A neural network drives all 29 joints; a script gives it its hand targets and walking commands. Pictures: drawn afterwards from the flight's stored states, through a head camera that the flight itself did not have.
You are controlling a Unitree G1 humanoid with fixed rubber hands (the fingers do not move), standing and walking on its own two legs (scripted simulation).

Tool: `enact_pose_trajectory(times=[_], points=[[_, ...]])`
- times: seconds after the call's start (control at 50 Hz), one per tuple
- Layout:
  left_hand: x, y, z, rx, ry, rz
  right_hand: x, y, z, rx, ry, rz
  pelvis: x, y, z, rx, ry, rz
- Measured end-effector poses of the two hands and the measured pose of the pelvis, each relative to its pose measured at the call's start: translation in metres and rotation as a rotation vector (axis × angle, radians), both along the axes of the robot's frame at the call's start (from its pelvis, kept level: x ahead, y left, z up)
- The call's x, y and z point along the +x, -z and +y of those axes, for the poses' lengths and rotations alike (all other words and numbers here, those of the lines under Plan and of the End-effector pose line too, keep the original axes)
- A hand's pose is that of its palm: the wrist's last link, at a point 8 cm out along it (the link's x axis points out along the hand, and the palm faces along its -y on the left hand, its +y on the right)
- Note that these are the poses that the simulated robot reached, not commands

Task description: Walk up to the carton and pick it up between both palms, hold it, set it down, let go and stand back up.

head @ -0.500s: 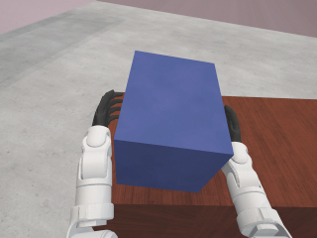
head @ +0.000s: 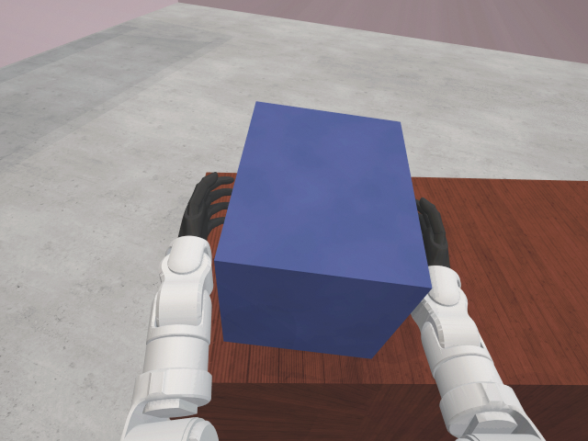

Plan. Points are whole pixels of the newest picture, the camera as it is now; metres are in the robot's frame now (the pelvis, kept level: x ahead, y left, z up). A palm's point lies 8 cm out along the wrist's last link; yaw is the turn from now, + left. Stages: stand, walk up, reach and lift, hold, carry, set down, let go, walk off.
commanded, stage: set down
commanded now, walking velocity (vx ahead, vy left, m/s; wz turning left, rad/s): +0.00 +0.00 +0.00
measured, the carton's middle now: (313, 229) +0.42 -0.03 +0.09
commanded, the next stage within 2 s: none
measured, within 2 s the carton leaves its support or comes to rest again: neither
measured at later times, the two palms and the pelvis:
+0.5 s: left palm (219, 239) +0.40 +0.12 +0.09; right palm (432, 264) +0.36 -0.20 +0.07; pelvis +0.01 -0.01 +0.00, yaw -1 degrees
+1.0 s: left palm (228, 246) +0.42 +0.11 +0.06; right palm (435, 275) +0.36 -0.21 +0.05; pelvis +0.01 +0.00 +0.00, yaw -2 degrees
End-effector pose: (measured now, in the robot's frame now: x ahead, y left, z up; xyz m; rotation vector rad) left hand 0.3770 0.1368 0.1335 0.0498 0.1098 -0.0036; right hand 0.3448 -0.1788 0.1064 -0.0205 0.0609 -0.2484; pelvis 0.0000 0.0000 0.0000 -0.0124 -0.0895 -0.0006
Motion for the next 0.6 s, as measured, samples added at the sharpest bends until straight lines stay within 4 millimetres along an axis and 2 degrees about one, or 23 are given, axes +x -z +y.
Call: enact_pose_trajectory(times=[0.24, 0.6], points=[[0.010, 0.019, -0.011, -0.020, 0.020, 0.051, 0.002, 0.012, -0.010, -0.016, 0.023, 0.047, -0.005, -0.001, -0.002, 0.004, 0.017, 0.038], [0.033, 0.054, -0.021, 0.010, 0.034, 0.080, 0.020, 0.043, -0.020, -0.007, 0.032, 0.076, 0.016, -0.001, -0.005, 0.002, 0.016, 0.100]])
